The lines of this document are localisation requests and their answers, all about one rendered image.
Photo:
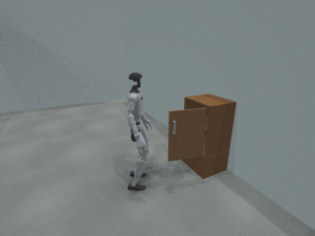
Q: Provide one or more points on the cupboard door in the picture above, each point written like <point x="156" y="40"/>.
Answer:
<point x="188" y="141"/>

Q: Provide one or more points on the robot right forearm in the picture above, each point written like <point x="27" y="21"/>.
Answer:
<point x="133" y="126"/>

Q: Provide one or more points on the robot left forearm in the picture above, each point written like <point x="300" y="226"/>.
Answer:
<point x="143" y="117"/>

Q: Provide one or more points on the right robot thigh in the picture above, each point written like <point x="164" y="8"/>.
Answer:
<point x="145" y="156"/>

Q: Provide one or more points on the humanoid robot torso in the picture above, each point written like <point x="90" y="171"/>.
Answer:
<point x="137" y="110"/>

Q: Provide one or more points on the robot left hand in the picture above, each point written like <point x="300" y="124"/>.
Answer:
<point x="146" y="122"/>

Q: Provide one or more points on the robot right hand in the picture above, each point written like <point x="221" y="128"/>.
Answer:
<point x="141" y="145"/>

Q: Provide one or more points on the right robot upper arm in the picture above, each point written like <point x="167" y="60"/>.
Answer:
<point x="133" y="98"/>

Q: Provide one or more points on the handle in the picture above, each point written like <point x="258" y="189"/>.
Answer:
<point x="174" y="128"/>

